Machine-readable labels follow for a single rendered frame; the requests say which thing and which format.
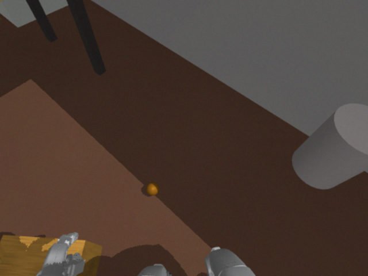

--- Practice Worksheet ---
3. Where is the left robot arm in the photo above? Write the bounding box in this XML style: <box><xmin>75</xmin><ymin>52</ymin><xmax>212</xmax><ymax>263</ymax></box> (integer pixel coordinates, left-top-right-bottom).
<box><xmin>36</xmin><ymin>264</ymin><xmax>66</xmax><ymax>276</ymax></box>

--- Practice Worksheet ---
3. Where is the left robot hand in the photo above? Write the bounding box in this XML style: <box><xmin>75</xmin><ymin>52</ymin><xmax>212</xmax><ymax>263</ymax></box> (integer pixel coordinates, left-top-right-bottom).
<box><xmin>42</xmin><ymin>232</ymin><xmax>85</xmax><ymax>276</ymax></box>

